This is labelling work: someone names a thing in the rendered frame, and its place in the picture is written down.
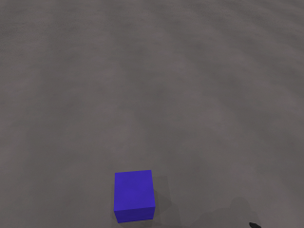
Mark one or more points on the carton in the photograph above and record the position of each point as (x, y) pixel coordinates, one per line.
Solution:
(134, 198)

